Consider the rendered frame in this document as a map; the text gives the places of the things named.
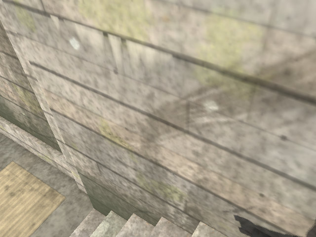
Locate stairs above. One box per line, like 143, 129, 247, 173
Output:
69, 208, 272, 237

